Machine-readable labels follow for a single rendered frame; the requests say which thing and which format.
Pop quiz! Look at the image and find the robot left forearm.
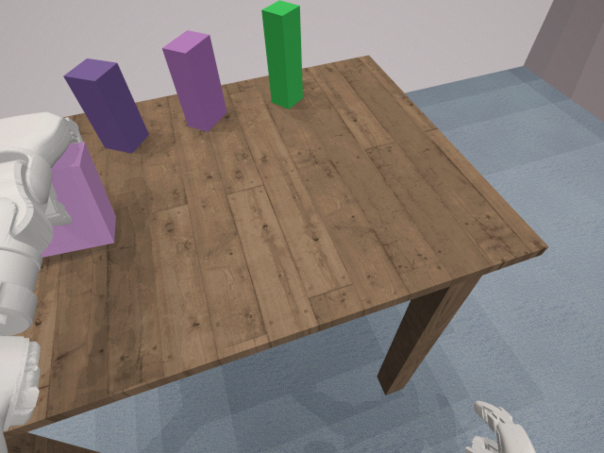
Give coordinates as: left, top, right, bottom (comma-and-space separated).
0, 146, 54, 336

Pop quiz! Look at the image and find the sponge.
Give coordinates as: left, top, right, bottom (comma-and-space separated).
42, 142, 116, 258

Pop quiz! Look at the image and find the left robot upper arm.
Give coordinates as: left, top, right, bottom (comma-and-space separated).
0, 336, 41, 453

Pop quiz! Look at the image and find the table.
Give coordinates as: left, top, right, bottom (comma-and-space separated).
3, 55, 549, 453

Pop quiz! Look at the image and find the left robot hand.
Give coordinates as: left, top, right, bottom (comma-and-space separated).
0, 112, 83, 226

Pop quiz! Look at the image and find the right robot hand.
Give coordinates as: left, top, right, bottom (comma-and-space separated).
465, 401, 536, 453

